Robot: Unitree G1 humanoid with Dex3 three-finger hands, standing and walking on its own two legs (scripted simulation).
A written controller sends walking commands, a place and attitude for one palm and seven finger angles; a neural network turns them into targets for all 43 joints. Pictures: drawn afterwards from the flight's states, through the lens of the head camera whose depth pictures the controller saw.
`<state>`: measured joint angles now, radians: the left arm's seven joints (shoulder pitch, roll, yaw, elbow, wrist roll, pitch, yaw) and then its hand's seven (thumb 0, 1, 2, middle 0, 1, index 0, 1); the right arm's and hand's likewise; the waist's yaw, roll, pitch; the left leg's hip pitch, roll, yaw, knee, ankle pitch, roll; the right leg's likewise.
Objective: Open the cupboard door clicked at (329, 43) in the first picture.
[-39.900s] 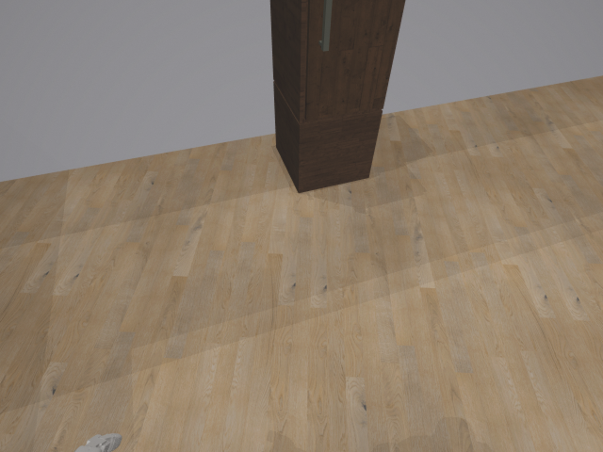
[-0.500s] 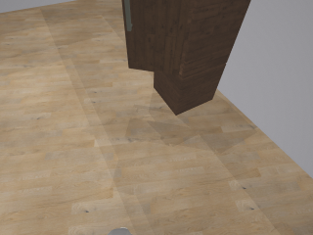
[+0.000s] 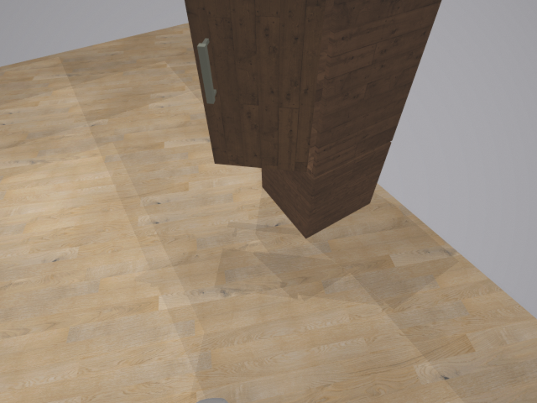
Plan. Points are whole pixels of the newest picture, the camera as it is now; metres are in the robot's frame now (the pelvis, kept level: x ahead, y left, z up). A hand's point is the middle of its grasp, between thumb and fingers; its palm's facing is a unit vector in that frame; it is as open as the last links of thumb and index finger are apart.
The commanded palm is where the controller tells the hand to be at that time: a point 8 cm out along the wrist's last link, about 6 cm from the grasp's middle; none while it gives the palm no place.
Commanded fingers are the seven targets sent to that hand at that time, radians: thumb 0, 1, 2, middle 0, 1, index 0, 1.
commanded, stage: take the last steps up to it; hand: left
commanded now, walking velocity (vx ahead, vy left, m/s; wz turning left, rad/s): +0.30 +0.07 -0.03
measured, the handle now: (208, 71) +0.92 +0.21 +0.03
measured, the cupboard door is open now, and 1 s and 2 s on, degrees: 50 50 50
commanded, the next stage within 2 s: come to a stop and stand still in 0.60 s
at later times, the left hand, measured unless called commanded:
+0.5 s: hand (159, 323) +0.29 +0.23 -0.16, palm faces -0.04 -0.98 -0.19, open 7.4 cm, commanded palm none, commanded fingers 0.00 0.90 0.90 -0.20 -0.30 -0.20 -0.30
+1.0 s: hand (165, 286) +0.37 +0.25 -0.18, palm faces -0.02 -0.97 -0.23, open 7.3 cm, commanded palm none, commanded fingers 0.00 0.90 0.90 -0.20 -0.30 -0.20 -0.30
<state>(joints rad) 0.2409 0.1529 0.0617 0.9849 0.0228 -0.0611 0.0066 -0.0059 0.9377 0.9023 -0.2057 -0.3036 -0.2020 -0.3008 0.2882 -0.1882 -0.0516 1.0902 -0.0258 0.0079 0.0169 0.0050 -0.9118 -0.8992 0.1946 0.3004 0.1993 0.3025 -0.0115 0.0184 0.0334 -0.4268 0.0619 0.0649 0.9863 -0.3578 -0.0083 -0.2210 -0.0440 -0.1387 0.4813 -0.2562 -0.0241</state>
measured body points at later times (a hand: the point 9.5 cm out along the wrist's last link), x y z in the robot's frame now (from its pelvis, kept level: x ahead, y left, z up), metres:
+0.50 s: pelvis +0.20 +0.05 +0.00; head +0.22 +0.04 +0.45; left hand +0.29 +0.29 -0.14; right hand +0.17 -0.18 -0.16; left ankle +0.17 +0.16 -0.74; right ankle +0.25 -0.07 -0.72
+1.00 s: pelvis +0.34 +0.05 +0.00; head +0.38 +0.06 +0.44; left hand +0.37 +0.30 -0.16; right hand +0.42 -0.18 -0.15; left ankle +0.38 +0.17 -0.74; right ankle +0.28 -0.06 -0.71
